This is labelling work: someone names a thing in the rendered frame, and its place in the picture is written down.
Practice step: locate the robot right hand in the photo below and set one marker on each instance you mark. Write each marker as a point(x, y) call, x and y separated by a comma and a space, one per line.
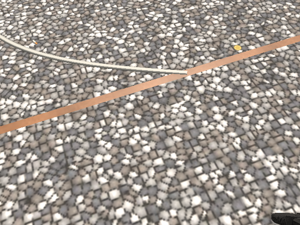
point(286, 218)

